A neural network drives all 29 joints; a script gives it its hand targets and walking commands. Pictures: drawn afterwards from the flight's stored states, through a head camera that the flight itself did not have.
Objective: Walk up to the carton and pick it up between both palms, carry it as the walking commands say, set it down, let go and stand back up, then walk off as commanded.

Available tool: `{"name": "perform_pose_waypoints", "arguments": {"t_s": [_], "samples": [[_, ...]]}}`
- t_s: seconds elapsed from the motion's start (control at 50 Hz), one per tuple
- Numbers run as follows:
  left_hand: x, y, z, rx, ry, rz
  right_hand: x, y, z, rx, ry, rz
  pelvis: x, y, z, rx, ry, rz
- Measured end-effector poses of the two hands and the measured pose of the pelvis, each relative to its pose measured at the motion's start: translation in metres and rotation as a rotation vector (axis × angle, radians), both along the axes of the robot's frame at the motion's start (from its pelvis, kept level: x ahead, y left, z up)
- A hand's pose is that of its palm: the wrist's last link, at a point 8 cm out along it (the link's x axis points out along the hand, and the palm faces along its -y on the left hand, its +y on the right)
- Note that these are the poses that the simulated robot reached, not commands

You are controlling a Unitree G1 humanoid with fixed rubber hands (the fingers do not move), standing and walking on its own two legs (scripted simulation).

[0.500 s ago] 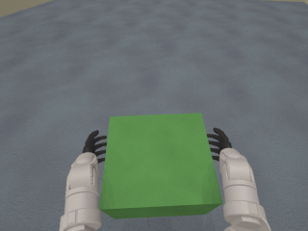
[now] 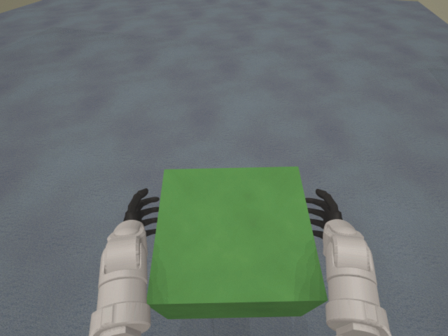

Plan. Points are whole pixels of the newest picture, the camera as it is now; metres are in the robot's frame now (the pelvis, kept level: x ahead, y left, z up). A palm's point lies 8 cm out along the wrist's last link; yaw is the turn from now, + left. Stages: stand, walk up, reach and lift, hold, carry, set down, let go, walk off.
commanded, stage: reach and lift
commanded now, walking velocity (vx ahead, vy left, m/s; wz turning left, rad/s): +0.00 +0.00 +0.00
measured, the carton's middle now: (232, 243) +0.31 +0.00 -0.03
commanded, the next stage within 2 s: hold in 0.72 s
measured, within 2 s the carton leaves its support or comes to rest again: neither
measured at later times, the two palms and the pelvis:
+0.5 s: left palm (134, 230) +0.28 +0.18 +0.05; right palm (332, 233) +0.28 -0.18 +0.05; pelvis +0.01 +0.00 +0.00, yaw +0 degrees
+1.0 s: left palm (132, 231) +0.28 +0.18 +0.05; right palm (330, 234) +0.28 -0.18 +0.05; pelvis +0.00 +0.00 +0.00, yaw +0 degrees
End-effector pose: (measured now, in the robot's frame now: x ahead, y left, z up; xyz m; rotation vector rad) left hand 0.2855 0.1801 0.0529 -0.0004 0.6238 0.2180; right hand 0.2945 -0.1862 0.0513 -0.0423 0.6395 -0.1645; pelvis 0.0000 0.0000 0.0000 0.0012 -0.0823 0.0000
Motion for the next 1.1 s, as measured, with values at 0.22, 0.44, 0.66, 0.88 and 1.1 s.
{"name": "perform_pose_waypoints", "arguments": {"t_s": [0.22,0.44,0.66,0.88,1.1], "samples": [[0.000,0.001,-0.001,0.007,-0.002,-0.001,-0.002,0.002,-0.002,0.003,-0.005,-0.012,0.007,0.001,0.001,-0.002,0.003,0.007],[-0.003,0.001,-0.002,0.014,-0.002,-0.006,-0.009,0.002,-0.004,0.006,-0.007,-0.024,0.008,-0.001,0.001,-0.003,-0.002,0.008],[-0.006,0.001,-0.003,0.012,-0.001,-0.006,-0.012,0.002,-0.003,0.004,-0.008,-0.027,0.005,-0.002,0.001,-0.003,-0.010,0.007],[-0.006,0.003,-0.003,0.013,-0.001,-0.008,-0.012,0.004,-0.003,0.001,-0.009,-0.027,0.002,0.000,0.000,-0.003,-0.012,0.006],[-0.004,0.004,-0.003,0.013,0.000,-0.012,-0.012,0.006,-0.002,-0.001,-0.009,-0.030,0.003,0.002,0.001,-0.003,-0.010,0.004]]}}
